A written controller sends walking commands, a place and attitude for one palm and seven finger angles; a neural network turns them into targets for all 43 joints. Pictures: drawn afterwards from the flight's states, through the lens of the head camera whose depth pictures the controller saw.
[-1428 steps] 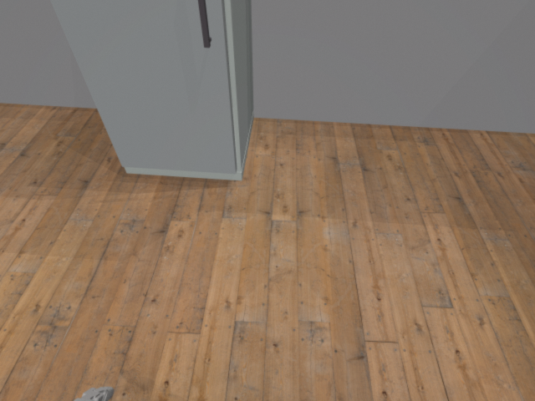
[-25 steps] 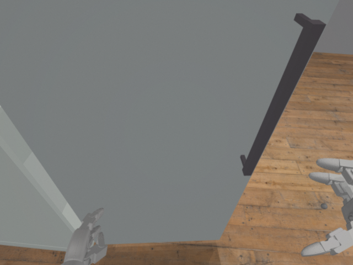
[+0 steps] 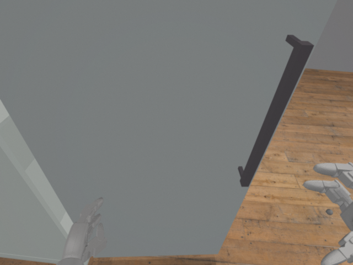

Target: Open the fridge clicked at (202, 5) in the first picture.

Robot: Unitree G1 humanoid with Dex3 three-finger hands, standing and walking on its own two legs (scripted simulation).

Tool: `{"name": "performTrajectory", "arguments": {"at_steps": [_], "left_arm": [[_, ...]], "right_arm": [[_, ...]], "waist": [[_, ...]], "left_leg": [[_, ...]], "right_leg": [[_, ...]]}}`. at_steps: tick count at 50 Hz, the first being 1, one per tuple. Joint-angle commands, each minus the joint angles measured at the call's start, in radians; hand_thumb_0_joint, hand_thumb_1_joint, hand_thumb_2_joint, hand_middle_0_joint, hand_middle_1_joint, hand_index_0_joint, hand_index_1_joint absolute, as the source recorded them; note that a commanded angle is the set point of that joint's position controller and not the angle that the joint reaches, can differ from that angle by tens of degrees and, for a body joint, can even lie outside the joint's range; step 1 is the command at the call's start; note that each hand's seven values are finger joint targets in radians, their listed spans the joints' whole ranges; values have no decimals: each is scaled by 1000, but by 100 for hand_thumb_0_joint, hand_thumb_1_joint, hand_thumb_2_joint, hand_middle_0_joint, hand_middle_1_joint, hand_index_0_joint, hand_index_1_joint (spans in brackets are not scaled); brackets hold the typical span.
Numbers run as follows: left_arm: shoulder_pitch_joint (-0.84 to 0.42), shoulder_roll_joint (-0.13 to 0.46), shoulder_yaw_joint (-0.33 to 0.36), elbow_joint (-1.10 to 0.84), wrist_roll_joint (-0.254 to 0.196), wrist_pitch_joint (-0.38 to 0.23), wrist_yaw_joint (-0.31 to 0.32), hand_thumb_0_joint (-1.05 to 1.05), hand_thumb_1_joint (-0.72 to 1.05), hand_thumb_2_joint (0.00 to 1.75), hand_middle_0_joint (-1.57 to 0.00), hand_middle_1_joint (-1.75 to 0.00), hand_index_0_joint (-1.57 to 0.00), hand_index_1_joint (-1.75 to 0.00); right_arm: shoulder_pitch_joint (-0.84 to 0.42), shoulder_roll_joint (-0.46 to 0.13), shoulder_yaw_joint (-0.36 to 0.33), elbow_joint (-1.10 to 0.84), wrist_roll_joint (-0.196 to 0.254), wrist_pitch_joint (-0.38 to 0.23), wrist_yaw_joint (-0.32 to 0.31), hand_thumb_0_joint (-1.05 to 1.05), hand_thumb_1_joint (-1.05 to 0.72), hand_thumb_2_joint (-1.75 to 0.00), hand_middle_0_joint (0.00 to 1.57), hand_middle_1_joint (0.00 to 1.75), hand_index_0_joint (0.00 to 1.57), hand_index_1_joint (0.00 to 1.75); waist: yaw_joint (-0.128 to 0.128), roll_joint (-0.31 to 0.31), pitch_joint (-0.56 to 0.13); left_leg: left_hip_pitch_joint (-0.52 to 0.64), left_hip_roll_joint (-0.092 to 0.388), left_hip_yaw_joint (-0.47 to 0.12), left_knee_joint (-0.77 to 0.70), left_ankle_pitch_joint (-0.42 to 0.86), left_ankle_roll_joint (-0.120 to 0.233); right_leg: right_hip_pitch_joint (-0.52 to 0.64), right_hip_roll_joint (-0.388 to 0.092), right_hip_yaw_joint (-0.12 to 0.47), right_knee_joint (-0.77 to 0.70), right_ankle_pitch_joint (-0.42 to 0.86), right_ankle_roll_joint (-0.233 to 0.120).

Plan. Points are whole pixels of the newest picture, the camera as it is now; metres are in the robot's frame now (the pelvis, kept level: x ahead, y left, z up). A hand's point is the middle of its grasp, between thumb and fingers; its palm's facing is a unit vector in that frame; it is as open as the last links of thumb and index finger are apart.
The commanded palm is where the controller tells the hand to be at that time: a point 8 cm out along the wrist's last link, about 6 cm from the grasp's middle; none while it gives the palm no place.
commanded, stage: draw the hand back to the body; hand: right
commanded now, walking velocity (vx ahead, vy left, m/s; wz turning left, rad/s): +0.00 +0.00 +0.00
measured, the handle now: (263, 126) +0.36 -0.18 +0.19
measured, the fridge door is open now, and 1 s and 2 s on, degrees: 82 82 82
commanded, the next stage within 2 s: step back with the hand held close in 1.24 s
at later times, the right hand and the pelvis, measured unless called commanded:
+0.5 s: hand (342, 209) +0.19 -0.27 +0.16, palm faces +0.47 +0.80 -0.38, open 12.4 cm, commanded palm +0.14 -0.30 +0.17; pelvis +0.00 +0.00 +0.01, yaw -1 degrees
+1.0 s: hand (340, 191) +0.21 -0.27 +0.18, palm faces +0.48 +0.79 -0.37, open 7.8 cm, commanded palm +0.16 -0.30 +0.19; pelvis +0.02 +0.01 +0.02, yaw +0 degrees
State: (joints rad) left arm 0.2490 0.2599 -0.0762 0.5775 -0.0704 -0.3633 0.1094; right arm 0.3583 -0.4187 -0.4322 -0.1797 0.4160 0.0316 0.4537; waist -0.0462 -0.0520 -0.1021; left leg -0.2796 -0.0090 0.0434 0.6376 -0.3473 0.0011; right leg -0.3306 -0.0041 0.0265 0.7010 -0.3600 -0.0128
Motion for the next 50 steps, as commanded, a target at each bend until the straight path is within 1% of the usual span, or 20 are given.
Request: {"name": "performTrajectory", "arguments": {"at_steps": [1,4,8,9,10,11,13,16,17,21,22,26,30,36,37,39,43,46,47,50], "left_arm": [[-133,121,55,-182,-9,-55,2,0,90,90,-20,-30,-20,-30],[-126,122,57,-182,-5,-57,7,0,90,90,-20,-30,-20,-30],[-128,125,55,-162,-2,-58,18,0,90,90,-20,-30,-20,-30],[-145,92,62,-158,42,-36,8,0,90,90,-20,-30,-20,-30],[-128,88,65,-138,48,-26,4,0,90,90,-20,-30,-20,-30],[-120,79,67,-131,47,-2,-2,0,90,90,-20,-30,-20,-30],[-122,84,75,-124,50,31,-6,0,90,90,-20,-30,-20,-30],[-135,82,78,-119,55,52,-5,0,90,90,-20,-30,-20,-30],[-140,88,80,-109,58,59,-1,0,90,90,-20,-30,-20,-30],[-155,82,80,-98,58,81,4,0,90,90,-20,-30,-20,-30],[-158,86,83,-89,61,85,7,0,90,90,-20,-30,-20,-30],[-167,76,82,-86,63,100,-2,0,90,90,-20,-30,-20,-30],[-171,75,86,-84,63,118,-11,0,90,90,-20,-30,-20,-30],[-174,70,91,-88,63,140,-15,0,90,90,-20,-30,-20,-30],[-177,76,95,-87,63,144,-13,0,90,90,-20,-30,-20,-30],[-180,73,95,-91,61,150,-14,0,90,90,-20,-30,-20,-30],[-178,73,97,-85,64,152,-11,0,90,90,-20,-30,-20,-30],[-178,72,96,-88,64,152,-14,0,90,90,-20,-30,-20,-30],[-180,79,100,-86,66,152,-12,0,90,90,-20,-30,-20,-30],[-182,72,99,-89,64,160,-14,0,90,90,-20,-30,-20,-30]], "right_arm": [[-85,-158,-70,-246,2,-8,-18,0,55,-20,25,115,25,115],[-89,-190,-96,-308,-11,-18,-42,0,51,-22,25,113,25,113],[-117,-208,-117,-313,-14,-39,-53,0,37,-29,24,104,24,104],[-147,-285,-131,-467,-211,-81,-285,0,33,-31,24,102,24,102],[-22,-138,-56,-372,-228,-73,-381,0,30,-32,24,100,24,100],[32,-92,-5,-367,-260,-74,-441,0,26,-34,24,98,24,98],[47,-110,-4,-411,-295,-95,-511,0,19,-37,24,94,24,94],[11,-108,24,-449,-323,-124,-561,0,8,-43,23,87,23,87],[14,-121,14,-429,-329,-124,-573,0,4,-44,23,85,23,85],[-45,-122,21,-415,-344,-140,-592,0,-10,-51,23,77,23,77],[-39,-136,3,-400,-346,-142,-597,0,-14,-53,23,75,23,75],[-20,-119,5,-383,-345,-150,-594,0,-28,-60,22,66,22,66],[-1,-122,-9,-370,-342,-155,-587,0,-43,-67,22,58,22,58],[-3,-135,-34,-365,-339,-161,-582,0,-65,-78,21,45,21,45],[-4,-140,-42,-359,-336,-160,-581,0,-68,-80,21,43,21,43],[-38,-136,-31,-385,-339,-162,-579,0,-75,-83,21,38,21,38],[-47,-138,-36,-370,-341,-165,-583,0,-90,-90,20,30,20,30],[-45,-131,-27,-387,-341,-165,-582,0,-90,-90,20,30,20,30],[-35,-136,-33,-376,-340,-163,-581,0,-90,-90,20,30,20,30],[-48,-132,-27,-378,-341,-161,-579,0,-90,-90,20,30,20,30]], "waist": [[-15,-36,-5],[-18,-28,-31],[-15,-48,-13],[-59,-55,61],[-28,-36,87],[-28,-36,86],[-26,-56,46],[-19,-60,25],[-19,-19,38],[-14,-23,36],[-18,0,38],[-27,-7,23],[-32,25,31],[-34,5,44],[-34,52,48],[-31,-10,35],[-30,-19,41],[-30,-9,23],[-32,20,31],[-29,7,35]], "left_leg": [[-51,-7,9,-109,142,13],[-44,-8,12,-109,153,16],[-37,-7,14,-113,160,20],[-12,5,-21,-167,148,25],[-24,17,-8,-160,134,27],[-17,23,-7,-158,116,24],[10,32,-13,-166,132,24],[31,38,-14,-165,113,22],[37,38,-11,-177,115,21],[45,41,-14,-189,108,17],[55,41,-12,-199,121,18],[93,44,-7,-193,189,17],[110,43,-4,-203,230,15],[121,45,-9,-222,272,14],[127,43,-5,-230,286,13],[127,46,-14,-233,287,12],[123,44,-13,-244,280,12],[136,43,-12,-238,291,11],[137,42,-10,-245,303,11],[129,43,-14,-249,290,8]], "right_leg": [[60,3,40,-141,159,-11],[79,2,44,-138,176,-12],[88,1,49,-141,189,-9],[19,-2,42,-163,192,-7],[23,-8,34,-174,166,6],[33,-13,34,-182,141,5],[67,-13,25,-187,151,-1],[94,-14,29,-214,130,-6],[90,-15,30,-219,134,-12],[125,-11,26,-240,136,-15],[131,-13,26,-243,157,-18],[161,-12,23,-257,237,-14],[175,-17,18,-267,287,-10],[190,-15,0,-270,316,-13],[186,-16,0,-268,327,-16],[205,-14,-6,-268,327,-16],[215,-12,-10,-271,319,-18],[225,-11,-7,-275,332,-18],[222,-13,-7,-275,342,-19],[226,-12,-12,-275,325,-20]]}}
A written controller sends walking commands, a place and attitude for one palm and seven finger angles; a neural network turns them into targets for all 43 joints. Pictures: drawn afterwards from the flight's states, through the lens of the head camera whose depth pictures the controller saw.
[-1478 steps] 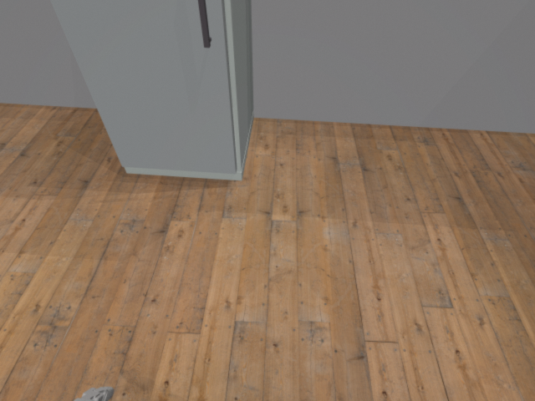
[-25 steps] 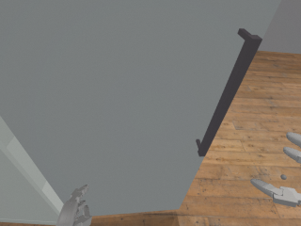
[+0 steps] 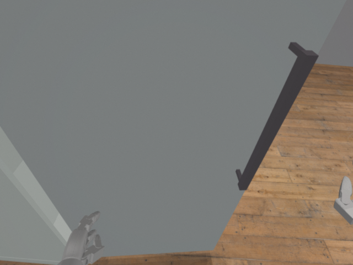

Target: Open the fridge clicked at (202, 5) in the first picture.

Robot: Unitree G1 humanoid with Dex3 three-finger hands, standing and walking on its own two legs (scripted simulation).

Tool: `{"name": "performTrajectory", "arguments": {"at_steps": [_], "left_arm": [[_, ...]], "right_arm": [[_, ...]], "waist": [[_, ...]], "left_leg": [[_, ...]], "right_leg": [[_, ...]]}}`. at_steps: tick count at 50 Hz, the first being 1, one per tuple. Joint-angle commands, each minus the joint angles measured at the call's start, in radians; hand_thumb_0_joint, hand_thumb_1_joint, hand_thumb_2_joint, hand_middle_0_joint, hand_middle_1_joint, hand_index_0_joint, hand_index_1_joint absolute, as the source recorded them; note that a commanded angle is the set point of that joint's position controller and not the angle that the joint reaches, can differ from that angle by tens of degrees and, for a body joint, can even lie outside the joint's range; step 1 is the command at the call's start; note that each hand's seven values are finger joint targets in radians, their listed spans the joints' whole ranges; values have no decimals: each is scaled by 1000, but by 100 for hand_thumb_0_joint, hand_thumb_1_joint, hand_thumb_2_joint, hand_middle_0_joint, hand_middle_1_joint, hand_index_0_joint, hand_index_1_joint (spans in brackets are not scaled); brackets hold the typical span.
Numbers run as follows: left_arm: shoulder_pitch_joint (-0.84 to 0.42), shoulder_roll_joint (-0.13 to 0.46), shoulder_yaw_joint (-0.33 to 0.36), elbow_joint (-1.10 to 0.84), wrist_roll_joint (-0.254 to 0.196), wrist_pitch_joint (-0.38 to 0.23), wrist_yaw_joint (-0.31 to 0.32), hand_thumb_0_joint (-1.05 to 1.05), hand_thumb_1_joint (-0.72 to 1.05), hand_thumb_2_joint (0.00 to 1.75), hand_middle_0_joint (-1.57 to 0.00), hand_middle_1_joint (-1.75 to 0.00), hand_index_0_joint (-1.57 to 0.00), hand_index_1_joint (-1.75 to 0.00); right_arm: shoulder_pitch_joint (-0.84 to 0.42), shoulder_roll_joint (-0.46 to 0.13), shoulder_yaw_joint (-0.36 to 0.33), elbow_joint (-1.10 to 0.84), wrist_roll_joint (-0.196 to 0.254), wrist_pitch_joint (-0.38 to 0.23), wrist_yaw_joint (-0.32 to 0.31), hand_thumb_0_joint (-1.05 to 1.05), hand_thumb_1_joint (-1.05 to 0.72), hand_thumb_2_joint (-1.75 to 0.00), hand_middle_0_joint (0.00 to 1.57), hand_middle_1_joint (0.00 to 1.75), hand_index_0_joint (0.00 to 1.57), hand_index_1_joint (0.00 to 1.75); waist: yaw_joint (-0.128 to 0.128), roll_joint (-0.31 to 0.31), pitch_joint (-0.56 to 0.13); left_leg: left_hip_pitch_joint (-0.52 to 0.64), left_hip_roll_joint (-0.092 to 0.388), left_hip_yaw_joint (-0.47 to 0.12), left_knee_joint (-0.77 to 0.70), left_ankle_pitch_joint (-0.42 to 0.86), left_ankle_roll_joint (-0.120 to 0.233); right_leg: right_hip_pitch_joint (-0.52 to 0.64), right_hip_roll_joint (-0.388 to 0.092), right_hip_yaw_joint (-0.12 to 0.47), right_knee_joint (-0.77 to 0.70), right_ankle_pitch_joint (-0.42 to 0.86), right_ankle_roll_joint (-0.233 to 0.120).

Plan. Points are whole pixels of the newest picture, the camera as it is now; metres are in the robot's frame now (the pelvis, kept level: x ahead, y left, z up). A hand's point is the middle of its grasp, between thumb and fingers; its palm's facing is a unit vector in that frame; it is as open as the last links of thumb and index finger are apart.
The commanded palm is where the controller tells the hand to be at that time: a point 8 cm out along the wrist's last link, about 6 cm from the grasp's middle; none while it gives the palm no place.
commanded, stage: draw the hand back to the body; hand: right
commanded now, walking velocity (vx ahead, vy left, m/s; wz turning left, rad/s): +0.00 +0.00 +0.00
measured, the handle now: (262, 132) +0.35 -0.18 +0.17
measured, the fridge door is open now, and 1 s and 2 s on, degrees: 82 82 82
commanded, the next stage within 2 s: step back with the hand held close in 0.24 s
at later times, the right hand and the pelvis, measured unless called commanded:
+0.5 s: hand (346, 196) +0.19 -0.28 +0.17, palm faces +0.47 +0.79 -0.40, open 7.4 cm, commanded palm +0.13 -0.31 +0.18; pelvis -0.01 -0.01 +0.00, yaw +0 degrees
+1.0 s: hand out of the picture +0.13 -0.30 +0.16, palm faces +0.44 +0.80 -0.41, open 7.4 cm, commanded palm +0.07 -0.33 +0.18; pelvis -0.07 -0.03 -0.01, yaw +0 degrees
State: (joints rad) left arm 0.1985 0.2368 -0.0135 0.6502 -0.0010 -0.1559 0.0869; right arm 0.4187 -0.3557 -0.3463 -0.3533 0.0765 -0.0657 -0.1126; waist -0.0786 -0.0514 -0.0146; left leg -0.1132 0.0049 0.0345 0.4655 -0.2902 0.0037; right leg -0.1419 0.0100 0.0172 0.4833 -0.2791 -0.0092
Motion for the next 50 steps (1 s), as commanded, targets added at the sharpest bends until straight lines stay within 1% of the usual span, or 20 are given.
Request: {"name": "performTrajectory", "arguments": {"at_steps": [1,5,6,12,17,18,19,20,21,24,29,32,35,38,41,42,44,46,48,50], "left_arm": [[-131,95,34,-162,-4,-46,9,0,90,90,-20,-30,-20,-30],[-136,92,32,-163,-5,-46,8,0,90,90,-20,-30,-20,-30],[-138,93,32,-164,-5,-47,9,0,90,90,-20,-30,-20,-30],[-134,97,34,-161,-1,-46,9,0,90,90,-20,-30,-20,-30],[-137,98,34,-157,-1,-48,9,0,90,90,-20,-30,-20,-30],[-144,92,29,-167,-1,-52,5,0,90,90,-20,-30,-20,-30],[-143,109,19,-202,-7,-28,1,0,90,90,-20,-30,-20,-30],[-132,91,19,-157,2,-11,1,0,90,90,-20,-30,-20,-30],[-123,96,26,-165,4,7,-5,0,90,90,-20,-30,-20,-30],[-114,109,39,-195,6,42,-7,0,90,90,-20,-30,-20,-30],[-117,108,48,-235,-1,82,0,0,90,90,-20,-30,-20,-30],[-119,112,52,-248,-2,81,9,0,90,90,-20,-30,-20,-30],[-111,112,52,-256,-3,72,11,0,90,90,-20,-30,-20,-30],[-104,117,54,-253,-2,56,12,0,90,90,-20,-30,-20,-30],[-91,120,58,-250,-5,44,9,0,90,90,-20,-30,-20,-30],[-86,123,62,-246,-5,40,9,0,90,90,-20,-30,-20,-30],[-74,114,59,-239,-5,36,3,0,90,90,-20,-30,-20,-30],[-61,110,59,-217,-3,31,1,0,90,90,-20,-30,-20,-30],[-59,101,52,-202,2,28,1,0,90,90,-20,-30,-20,-30],[-73,111,53,-208,1,20,6,0,90,90,-20,-30,-20,-30]], "right_arm": [[-106,-199,-118,-199,0,-64,-13,0,-90,-90,20,30,20,30],[-117,-193,-109,-211,-1,-63,-12,0,-90,-90,20,30,20,30],[-127,-199,-111,-219,-2,-63,-13,0,-90,-90,20,30,20,30],[-99,-202,-124,-199,0,-58,-12,0,-90,-90,20,30,20,30],[-113,-207,-126,-204,-3,-61,-13,0,-90,-90,20,30,20,30],[-142,-169,-76,-260,-5,-67,-8,0,-90,-90,20,30,20,30],[-318,-343,-242,-364,-11,-118,-24,0,-90,-90,20,30,20,30],[-182,-257,-190,-229,-13,-123,-16,0,-90,-90,20,30,20,30],[-88,-192,-136,-183,-20,-118,-7,0,-90,-90,20,30,20,30],[13,-180,-134,-215,-25,-131,-9,0,-90,-90,20,30,20,30],[76,-214,-168,-307,-20,-140,-23,0,-90,-90,20,30,20,30],[69,-262,-210,-371,-22,-156,-34,0,-90,-90,20,30,20,30],[83,-243,-206,-371,-23,-165,-36,0,-90,-90,20,30,20,30],[88,-230,-207,-352,-27,-168,-37,0,-90,-90,20,30,20,30],[72,-215,-200,-327,-35,-173,-36,0,-90,-90,20,30,20,30],[62,-224,-207,-339,-37,-177,-38,0,-90,-90,20,30,20,30],[47,-208,-178,-330,-36,-180,-41,0,-90,-90,20,30,20,30],[39,-225,-180,-343,-35,-194,-51,0,-90,-90,20,30,20,30],[37,-234,-182,-358,-32,-199,-62,0,-90,-90,20,30,20,30],[33,-245,-196,-392,-32,-210,-67,0,-90,-90,20,30,20,30]], "waist": [[1,-2,-49],[3,-7,-45],[3,-34,-45],[-1,22,-54],[-1,1,-50],[5,-23,-60],[32,13,46],[44,100,45],[47,121,31],[42,34,-70],[43,10,-149],[40,-35,-157],[40,-66,-139],[44,-68,-118],[52,-24,-73],[55,7,-77],[66,81,-37],[73,124,-35],[80,126,-48],[78,38,-54]], "left_leg": [[-35,29,-5,-77,229,7],[-37,26,-4,-82,220,8],[-39,27,-8,-86,209,8],[-22,25,1,-86,231,9],[-26,24,-2,-92,203,10],[-24,26,-2,-87,213,10],[-100,66,-110,-161,266,6],[-111,89,-116,-168,287,11],[-121,101,-124,-165,304,15],[-68,98,-87,-106,384,6],[-39,68,-56,-45,369,-9],[-25,47,-44,-7,324,-14],[5,26,-44,45,264,-19],[46,18,-51,89,229,-19],[42,34,-91,66,176,-11],[19,48,-111,25,149,-3],[-125,99,-172,-88,-10,24],[-285,161,-209,-175,-145,62],[-339,187,-186,-172,-115,77],[-307,122,-122,-92,-92,44]], "right_leg": [[32,-25,-1,-60,240,-23],[41,-26,2,-67,239,-21],[42,-24,-1,-67,227,-21],[41,-26,5,-74,251,-22],[40,-27,5,-79,226,-21],[52,-26,7,-77,235,-22],[-30,-41,27,-47,169,-43],[-32,-36,37,-21,159,-43],[-23,-38,38,-1,177,-40],[-11,-58,34,-14,320,-37],[-25,-87,51,-44,419,-37],[-67,-102,79,-75,394,-43],[-168,-125,107,-110,293,-60],[-283,-139,130,-134,142,-74],[-393,-122,124,-118,-93,-78],[-382,-103,116,-94,-134,-72],[-330,-57,86,-10,-189,-52],[-211,-23,50,115,-156,-31],[-146,-15,39,148,-89,-20],[-173,-54,95,20,-97,-35]]}}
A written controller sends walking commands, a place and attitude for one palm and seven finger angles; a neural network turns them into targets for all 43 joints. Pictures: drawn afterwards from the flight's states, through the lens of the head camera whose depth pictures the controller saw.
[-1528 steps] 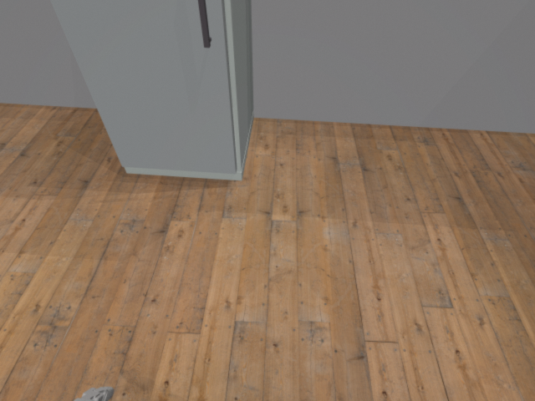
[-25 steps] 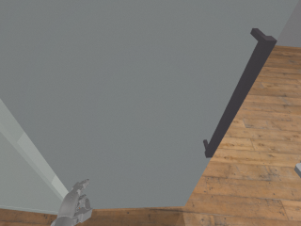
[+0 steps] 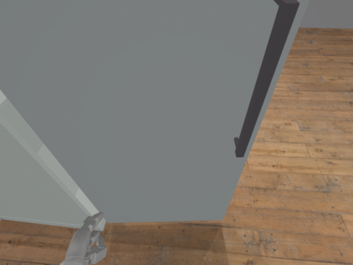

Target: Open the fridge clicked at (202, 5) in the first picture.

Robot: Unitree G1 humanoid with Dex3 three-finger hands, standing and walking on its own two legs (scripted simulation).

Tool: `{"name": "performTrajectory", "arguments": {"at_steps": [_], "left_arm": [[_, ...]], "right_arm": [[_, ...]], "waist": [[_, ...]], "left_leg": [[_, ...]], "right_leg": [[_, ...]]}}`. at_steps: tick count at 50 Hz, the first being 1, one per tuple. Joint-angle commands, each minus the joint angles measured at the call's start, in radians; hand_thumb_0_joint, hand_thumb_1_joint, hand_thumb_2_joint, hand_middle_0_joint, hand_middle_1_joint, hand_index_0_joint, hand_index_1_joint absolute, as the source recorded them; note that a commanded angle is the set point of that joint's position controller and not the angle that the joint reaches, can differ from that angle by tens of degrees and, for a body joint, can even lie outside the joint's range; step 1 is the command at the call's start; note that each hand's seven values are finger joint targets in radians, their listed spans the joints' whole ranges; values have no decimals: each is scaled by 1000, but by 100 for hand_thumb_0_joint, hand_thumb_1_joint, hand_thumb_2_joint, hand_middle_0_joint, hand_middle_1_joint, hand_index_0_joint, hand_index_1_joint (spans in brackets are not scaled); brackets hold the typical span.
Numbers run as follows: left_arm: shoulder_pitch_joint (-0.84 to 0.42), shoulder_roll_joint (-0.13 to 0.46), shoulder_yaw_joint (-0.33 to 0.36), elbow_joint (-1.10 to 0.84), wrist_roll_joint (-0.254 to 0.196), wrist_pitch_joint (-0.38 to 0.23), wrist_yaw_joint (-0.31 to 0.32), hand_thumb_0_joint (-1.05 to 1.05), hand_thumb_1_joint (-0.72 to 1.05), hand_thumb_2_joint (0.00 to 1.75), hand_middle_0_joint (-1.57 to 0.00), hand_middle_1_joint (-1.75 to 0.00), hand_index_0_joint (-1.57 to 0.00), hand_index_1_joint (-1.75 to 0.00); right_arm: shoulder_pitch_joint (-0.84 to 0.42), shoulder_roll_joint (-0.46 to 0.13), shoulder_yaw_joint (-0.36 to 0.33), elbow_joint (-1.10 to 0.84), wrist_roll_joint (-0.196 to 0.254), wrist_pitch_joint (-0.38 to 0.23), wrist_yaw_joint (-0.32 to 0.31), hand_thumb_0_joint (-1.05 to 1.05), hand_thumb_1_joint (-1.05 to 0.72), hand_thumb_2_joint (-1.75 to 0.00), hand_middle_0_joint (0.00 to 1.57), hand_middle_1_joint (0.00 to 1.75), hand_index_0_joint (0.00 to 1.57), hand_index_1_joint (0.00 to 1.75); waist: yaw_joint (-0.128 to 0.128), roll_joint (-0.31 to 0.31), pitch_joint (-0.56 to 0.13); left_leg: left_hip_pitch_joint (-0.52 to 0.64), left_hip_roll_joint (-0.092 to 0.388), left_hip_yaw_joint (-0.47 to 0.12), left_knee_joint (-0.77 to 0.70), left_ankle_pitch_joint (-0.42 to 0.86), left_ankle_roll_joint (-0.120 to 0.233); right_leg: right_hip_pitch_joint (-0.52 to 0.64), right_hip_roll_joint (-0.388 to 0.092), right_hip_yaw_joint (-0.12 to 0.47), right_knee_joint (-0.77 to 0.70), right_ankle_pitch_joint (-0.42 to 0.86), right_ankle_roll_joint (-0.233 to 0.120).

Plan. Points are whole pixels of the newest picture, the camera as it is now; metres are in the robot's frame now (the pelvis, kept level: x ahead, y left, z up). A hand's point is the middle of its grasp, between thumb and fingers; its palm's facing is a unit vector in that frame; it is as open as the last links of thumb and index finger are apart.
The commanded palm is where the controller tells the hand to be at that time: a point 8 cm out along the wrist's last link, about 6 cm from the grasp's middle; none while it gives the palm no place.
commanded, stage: step back with the hand held close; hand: right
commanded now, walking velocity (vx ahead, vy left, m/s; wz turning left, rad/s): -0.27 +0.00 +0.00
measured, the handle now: (254, 96) +0.42 -0.15 +0.18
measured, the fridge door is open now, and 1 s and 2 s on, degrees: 82 82 82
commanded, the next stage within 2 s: stop stepping back and stand still in 0.62 s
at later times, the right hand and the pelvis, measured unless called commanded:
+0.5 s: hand out of the picture +0.13 -0.25 +0.17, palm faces +0.28 +0.82 -0.50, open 7.4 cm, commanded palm +0.06 -0.30 +0.19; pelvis -0.08 +0.00 +0.00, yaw +1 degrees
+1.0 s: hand out of the picture -0.03 -0.31 +0.19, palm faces +0.42 +0.79 -0.45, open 7.4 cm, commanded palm -0.08 -0.34 +0.19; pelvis -0.22 -0.04 +0.01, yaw +1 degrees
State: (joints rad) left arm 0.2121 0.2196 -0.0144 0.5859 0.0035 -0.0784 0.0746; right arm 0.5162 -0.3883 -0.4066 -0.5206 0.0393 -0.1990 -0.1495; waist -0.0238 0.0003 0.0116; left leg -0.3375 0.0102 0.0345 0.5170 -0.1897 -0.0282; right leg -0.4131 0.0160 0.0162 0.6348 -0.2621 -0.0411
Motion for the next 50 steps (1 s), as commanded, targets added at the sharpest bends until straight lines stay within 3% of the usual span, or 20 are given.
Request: {"name": "performTrajectory", "arguments": {"at_steps": [1,3,4,11,14,17,21,24,25,27,29,32,33,36,38,40,44,46,48,50], "left_arm": [[-97,139,54,-154,-5,-64,21,0,90,90,-20,-30,-20,-30],[-118,154,59,-165,2,-85,32,0,90,90,-20,-30,-20,-30],[-105,137,64,-162,9,-89,30,0,90,90,-20,-30,-20,-30],[-69,144,59,-102,14,-126,5,0,90,90,-20,-30,-20,-30],[-80,133,58,-87,12,-114,4,0,90,90,-20,-30,-20,-30],[-90,125,73,-112,-2,-87,-1,0,90,90,-20,-30,-20,-30],[-137,108,70,-164,-11,-47,-4,0,90,90,-20,-30,-20,-30],[-127,86,71,-137,-9,-31,5,0,90,90,-20,-30,-20,-30],[-136,74,65,-125,3,-23,5,0,90,90,-20,-30,-20,-30],[-152,66,40,-126,18,-19,10,0,90,90,-20,-30,-20,-30],[-121,97,37,-113,8,-20,29,0,90,90,-20,-30,-20,-30],[-117,122,62,-144,3,-55,13,0,90,90,-20,-30,-20,-30],[-109,120,63,-145,22,-72,2,0,90,90,-20,-30,-20,-30],[-60,130,88,-118,4,-100,-19,0,90,90,-20,-30,-20,-30],[-67,122,83,-126,1,-108,-23,0,90,90,-20,-30,-20,-30],[-91,116,68,-131,3,-96,-17,0,90,90,-20,-30,-20,-30],[-83,105,56,-112,16,-89,3,0,90,90,-20,-30,-20,-30],[-43,108,64,-89,12,-69,1,0,90,90,-20,-30,-20,-30],[-87,109,46,-94,13,-49,-5,0,90,90,-20,-30,-20,-30],[-47,130,73,-77,-7,-54,2,0,90,90,-20,-30,-20,-30]], "right_arm": [[-61,-216,-147,-240,1,-85,-31,0,-90,-90,20,30,20,30],[-67,-211,-186,-246,-23,-101,-26,0,-90,-90,20,30,20,30],[-85,-218,-193,-243,-26,-101,-22,0,-90,-90,20,30,20,30],[-31,-176,-134,-214,-11,-127,16,0,-90,-90,20,30,20,30],[-66,-205,-135,-221,3,-130,21,0,-90,-90,20,30,20,30],[-8,-221,-150,-241,19,-107,25,0,-90,-90,20,30,20,30],[67,-264,-205,-256,47,-99,27,0,-90,-90,20,30,20,30],[54,-279,-202,-225,42,-96,7,0,-90,-90,20,30,20,30],[33,-262,-190,-192,29,-82,1,0,-90,-90,20,30,20,30],[-64,-252,-160,-180,16,-71,1,0,-90,-90,20,30,20,30],[-72,-242,-151,-139,4,-69,-4,0,-90,-90,20,30,20,30],[-46,-261,-154,-230,19,-105,3,0,-90,-90,20,30,20,30],[-26,-240,-143,-286,24,-101,13,0,-90,-90,20,30,20,30],[13,-208,-132,-341,18,-88,1,0,-90,-90,20,30,20,30],[82,-200,-141,-318,26,-66,-4,0,-90,-90,20,30,20,30],[70,-204,-149,-305,26,-40,-13,0,-90,-90,20,30,20,30],[44,-211,-126,-236,27,8,-13,0,-90,-90,20,30,20,30],[42,-249,-128,-235,18,13,4,0,-90,-90,20,30,20,30],[-103,-278,-145,-287,39,18,2,0,-90,-90,20,30,20,30],[-166,-169,-74,-69,35,16,9,0,-90,-90,20,30,20,30]], "waist": [[20,-106,-76],[5,-314,-94],[1,-263,-82],[1,-191,-105],[-10,-136,-253],[-8,-66,-361],[1,-4,-241],[13,147,-107],[14,140,-58],[25,106,-1],[39,22,-34],[-3,-278,-253],[-10,-301,-299],[6,-181,-263],[11,-171,-225],[10,-248,-148],[3,-297,-126],[13,15,-169],[25,176,-134],[39,291,49]], "left_leg": [[-19,52,-83,-72,-214,43],[291,-70,-33,273,-107,2],[277,-64,-52,313,-88,8],[158,-69,-50,-60,-56,21],[102,-39,-72,-108,153,17],[74,-38,-64,-76,162,-9],[16,31,-108,-135,59,19],[-258,289,-334,-311,-97,182],[-212,309,-334,-278,90,206],[-54,262,-250,-161,402,171],[46,120,-132,-2,532,74],[-10,-57,-80,266,-204,25],[24,-77,-98,403,-366,24],[-39,-73,-88,452,-287,18],[5,-77,-50,415,-289,12],[119,-119,36,317,-309,28],[338,-168,117,-147,-319,73],[140,38,-25,-342,-179,131],[-85,310,-201,-354,-167,261],[-135,299,-296,-400,-445,241]], "right_leg": [[25,-112,162,-249,-191,-22],[-283,-269,378,-506,-479,-103],[-271,-274,385,-481,-382,-119],[54,-209,274,-297,98,-87],[323,-179,177,-184,566,-41],[441,-164,109,-143,625,-30],[236,-104,52,-125,151,5],[191,18,14,286,-86,67],[85,9,36,358,-120,63],[-21,-36,56,151,-123,56],[75,-29,17,-225,206,42],[306,-278,255,-266,914,-44],[265,-310,322,-318,759,-27],[282,-287,245,-330,521,-99],[200,-262,265,-432,58,-89],[54,-205,227,-588,-378,-22],[63,-87,98,-590,-339,154],[249,37,-96,-73,-117,108],[107,35,-15,520,-65,57],[-120,-17,57,638,-135,48]]}}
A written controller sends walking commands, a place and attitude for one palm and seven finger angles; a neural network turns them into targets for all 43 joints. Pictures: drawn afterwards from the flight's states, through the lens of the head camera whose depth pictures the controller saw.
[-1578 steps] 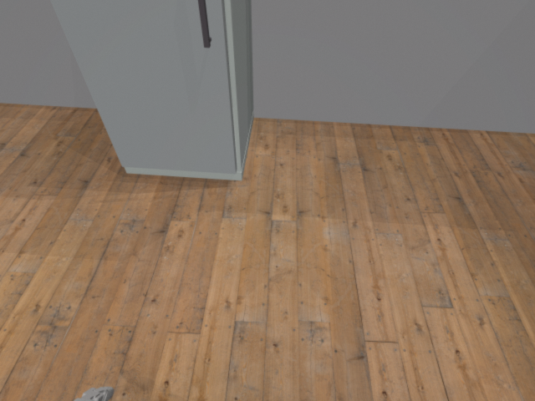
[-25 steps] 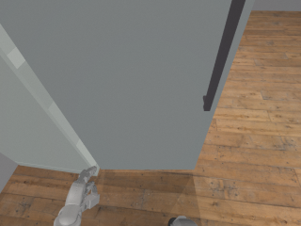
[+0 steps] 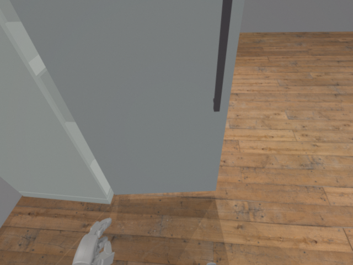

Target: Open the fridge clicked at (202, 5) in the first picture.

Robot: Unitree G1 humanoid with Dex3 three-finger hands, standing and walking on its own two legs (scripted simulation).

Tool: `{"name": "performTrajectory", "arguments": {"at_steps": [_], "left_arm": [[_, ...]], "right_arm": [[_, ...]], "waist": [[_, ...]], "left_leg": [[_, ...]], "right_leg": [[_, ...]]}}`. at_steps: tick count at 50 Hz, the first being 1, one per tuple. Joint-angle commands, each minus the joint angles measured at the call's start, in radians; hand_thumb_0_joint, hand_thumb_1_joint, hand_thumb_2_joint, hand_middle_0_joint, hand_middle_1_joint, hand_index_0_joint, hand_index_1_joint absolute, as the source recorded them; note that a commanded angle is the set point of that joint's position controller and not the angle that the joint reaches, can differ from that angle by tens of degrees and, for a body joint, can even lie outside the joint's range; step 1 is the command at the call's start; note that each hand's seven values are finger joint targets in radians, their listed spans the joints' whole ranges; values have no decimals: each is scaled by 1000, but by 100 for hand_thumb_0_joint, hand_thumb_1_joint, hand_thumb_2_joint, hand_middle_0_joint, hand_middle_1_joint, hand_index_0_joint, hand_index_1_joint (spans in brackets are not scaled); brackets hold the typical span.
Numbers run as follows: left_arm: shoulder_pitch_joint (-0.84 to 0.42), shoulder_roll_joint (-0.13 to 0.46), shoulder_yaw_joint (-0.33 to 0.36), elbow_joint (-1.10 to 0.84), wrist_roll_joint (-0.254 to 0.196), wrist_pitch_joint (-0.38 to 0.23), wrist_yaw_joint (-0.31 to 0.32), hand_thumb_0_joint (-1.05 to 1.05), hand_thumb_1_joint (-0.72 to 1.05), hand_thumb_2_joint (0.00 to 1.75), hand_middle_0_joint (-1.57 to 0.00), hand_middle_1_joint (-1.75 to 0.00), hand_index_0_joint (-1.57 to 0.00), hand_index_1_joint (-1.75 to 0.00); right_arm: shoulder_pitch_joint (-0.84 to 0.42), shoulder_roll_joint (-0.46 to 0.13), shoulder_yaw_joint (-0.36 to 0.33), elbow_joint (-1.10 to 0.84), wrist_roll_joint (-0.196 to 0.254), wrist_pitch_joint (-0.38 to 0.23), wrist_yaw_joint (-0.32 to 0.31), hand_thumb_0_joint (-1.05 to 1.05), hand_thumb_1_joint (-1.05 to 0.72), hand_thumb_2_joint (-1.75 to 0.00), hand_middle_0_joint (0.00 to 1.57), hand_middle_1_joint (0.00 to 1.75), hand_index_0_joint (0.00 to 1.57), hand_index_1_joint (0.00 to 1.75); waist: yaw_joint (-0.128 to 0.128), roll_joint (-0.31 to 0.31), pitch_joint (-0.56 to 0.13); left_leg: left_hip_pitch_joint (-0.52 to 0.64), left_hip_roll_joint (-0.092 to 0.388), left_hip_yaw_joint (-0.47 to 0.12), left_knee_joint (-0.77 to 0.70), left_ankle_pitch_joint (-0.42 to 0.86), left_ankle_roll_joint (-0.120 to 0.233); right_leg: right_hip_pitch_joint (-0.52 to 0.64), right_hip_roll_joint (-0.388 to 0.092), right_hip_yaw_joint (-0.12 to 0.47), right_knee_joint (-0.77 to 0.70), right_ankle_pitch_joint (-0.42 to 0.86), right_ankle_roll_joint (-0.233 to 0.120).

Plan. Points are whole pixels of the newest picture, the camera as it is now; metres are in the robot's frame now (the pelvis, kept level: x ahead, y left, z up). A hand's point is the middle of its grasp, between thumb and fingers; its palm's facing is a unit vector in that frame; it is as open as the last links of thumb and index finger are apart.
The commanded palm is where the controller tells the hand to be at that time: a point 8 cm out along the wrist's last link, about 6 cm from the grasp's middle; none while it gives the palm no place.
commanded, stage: stop stepping back and stand still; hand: right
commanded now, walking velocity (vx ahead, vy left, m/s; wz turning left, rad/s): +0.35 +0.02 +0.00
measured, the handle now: (220, 57) +0.64 -0.12 +0.17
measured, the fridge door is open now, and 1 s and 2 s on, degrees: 82 82 82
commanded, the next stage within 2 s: let the arm hang, fingers relaxed in 0.42 s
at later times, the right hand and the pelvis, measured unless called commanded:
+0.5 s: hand out of the picture +0.16 -0.31 +0.17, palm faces +0.53 +0.74 -0.42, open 7.4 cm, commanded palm none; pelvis -0.03 -0.03 -0.01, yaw -2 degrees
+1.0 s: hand out of the picture +0.04 -0.21 -0.17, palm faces +0.10 +0.97 -0.20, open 7.0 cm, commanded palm none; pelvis -0.01 -0.01 +0.00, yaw -5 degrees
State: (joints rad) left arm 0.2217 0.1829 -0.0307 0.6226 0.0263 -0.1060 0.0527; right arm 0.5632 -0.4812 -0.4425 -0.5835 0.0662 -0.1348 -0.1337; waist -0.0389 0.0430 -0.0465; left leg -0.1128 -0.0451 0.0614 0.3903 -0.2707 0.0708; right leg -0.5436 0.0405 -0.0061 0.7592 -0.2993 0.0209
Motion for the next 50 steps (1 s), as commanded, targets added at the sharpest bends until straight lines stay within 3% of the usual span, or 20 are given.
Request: {"name": "performTrajectory", "arguments": {"at_steps": [1,6,8,10,13,16,18,19,20,25,26,27,29,32,35,37,38,42,45,50], "left_arm": [[-97,184,93,-120,-36,-28,27,0,90,90,-20,-30,-20,-30],[-78,144,61,-121,-22,-63,65,0,90,90,-20,-30,-20,-30],[-72,162,68,-161,-26,-92,52,0,90,90,-20,-30,-20,-30],[-72,139,70,-137,-9,-111,28,0,90,90,-20,-30,-20,-30],[-70,131,66,-118,-18,-121,0,0,90,90,-20,-30,-20,-30],[-61,151,76,-139,-14,-93,7,0,90,90,-20,-30,-20,-30],[-68,146,86,-151,-19,-71,15,0,90,90,-20,-30,-20,-30],[-67,146,94,-158,-21,-64,18,0,90,90,-20,-30,-20,-30],[-53,149,91,-139,-13,-69,17,0,90,90,-20,-30,-20,-30],[-68,129,63,-94,-16,-66,28,0,90,90,-20,-30,-20,-30],[84,243,111,137,8,-45,-72,0,90,90,-20,-30,-20,-30],[105,228,124,84,18,23,-54,0,90,90,-20,-30,-20,-30],[62,256,115,14,36,31,-31,0,90,90,-20,-30,-20,-30],[-31,227,88,31,42,45,-21,0,90,90,-20,-30,-20,-30],[-60,202,76,97,26,79,-26,0,90,90,-20,-30,-20,-30],[-10,105,64,109,-4,102,-39,0,90,90,-20,-30,-20,-30],[28,111,69,141,2,113,-47,0,90,90,-20,-30,-20,-30],[125,75,76,242,10,110,-31,0,90,90,-20,-30,-20,-30],[61,102,71,284,10,101,-24,0,90,90,-20,-30,-20,-30],[96,93,67,347,-1,98,-16,0,90,90,-20,-30,-20,-30]], "right_arm": [[-262,-59,-5,22,-4,-45,-3,0,-90,-90,20,30,20,30],[-339,-84,1,-87,-42,-81,-44,0,-90,-90,20,30,20,30],[-327,-130,-51,-243,-34,-119,-51,0,-90,-90,20,30,20,30],[-233,-181,-124,-243,-24,-138,-31,0,-90,-90,20,30,20,30],[-51,-122,-121,-218,-35,-144,-27,0,-90,-90,20,30,20,30],[-18,-105,-125,-94,-44,-131,-32,0,-90,-90,20,30,20,30],[-26,-98,-108,4,-48,-112,-27,0,-90,-90,20,30,20,30],[-83,-129,-125,6,-39,-106,-25,0,-90,-90,20,30,20,30],[-189,-153,-139,-30,-29,-127,-25,0,-90,-90,20,30,20,30],[-273,-66,-27,-24,-44,-113,-17,0,-90,-90,20,30,20,30],[-200,226,322,694,-126,86,103,0,-90,-90,20,30,20,30],[-158,256,314,686,-116,158,120,0,-90,-90,20,30,20,30],[-254,232,321,688,-115,162,131,0,-90,-90,20,30,20,30],[-338,209,350,909,-95,160,142,0,-90,-90,20,30,20,30],[-206,178,366,1168,-91,149,141,0,-90,-90,20,30,20,30],[-229,33,367,1255,-96,126,129,0,-90,-90,20,30,20,30],[-295,29,376,1272,-98,137,136,0,-90,-90,20,30,20,30],[-384,182,371,1370,-97,133,111,0,-90,-90,20,30,20,30],[-333,204,383,1444,-81,147,115,0,-90,-90,20,30,20,30],[-324,195,398,1551,-74,138,115,0,-90,-90,20,30,20,30]], "waist": [[63,176,188],[61,-176,60],[52,-432,13],[66,-289,52],[34,-284,23],[26,-285,13],[14,23,55],[31,230,58],[42,196,42],[76,32,80],[164,-199,124],[125,-333,124],[113,-34,17],[56,-76,19],[-19,-124,-60],[22,177,13],[50,-2,11],[107,47,-14],[42,-273,35],[41,-54,6]], "left_leg": [[-420,360,-346,-267,-410,137],[-307,172,-117,100,-317,57],[-486,-7,12,511,-313,-59],[-491,48,-104,688,-267,-57],[-262,74,-42,431,-158,-56],[101,-5,87,205,-134,-47],[114,105,-168,-14,-292,35],[-5,322,-535,-179,-421,132],[-85,390,-586,-209,-336,168],[-421,209,-177,-4,-423,45],[-592,192,5,408,-124,-31],[-601,51,7,655,-307,-85],[-583,79,-151,922,-303,-88],[-468,107,-134,735,-250,-112],[-49,47,-56,196,-23,-100],[-128,330,-475,-116,-72,16],[-251,344,-456,-167,-296,66],[-289,202,-241,17,22,28],[-154,87,-104,93,14,-50],[-59,121,-135,22,140,-41]], "right_leg": [[22,-101,110,438,-69,-23],[405,-56,-69,-328,-109,-67],[524,-367,488,-526,-62,-196],[359,-409,631,-614,-222,-255],[218,-308,264,-527,-131,-193],[-33,-218,93,-455,-394,-120],[-148,-97,-9,-67,-342,-75],[-149,-31,-50,224,-252,-51],[-92,-60,-2,367,-205,-39],[378,-60,-55,-175,-96,-56],[346,-202,192,-185,185,-95],[281,-356,445,-390,357,-193],[209,-431,604,-394,313,-303],[197,-316,345,-347,494,-244],[122,-169,141,-209,256,-109],[26,-7,9,4,-201,-21],[140,-19,7,52,-226,-34],[340,-68,41,-158,79,-47],[232,-149,180,-357,133,-79],[282,-113,111,-350,178,-51]]}}
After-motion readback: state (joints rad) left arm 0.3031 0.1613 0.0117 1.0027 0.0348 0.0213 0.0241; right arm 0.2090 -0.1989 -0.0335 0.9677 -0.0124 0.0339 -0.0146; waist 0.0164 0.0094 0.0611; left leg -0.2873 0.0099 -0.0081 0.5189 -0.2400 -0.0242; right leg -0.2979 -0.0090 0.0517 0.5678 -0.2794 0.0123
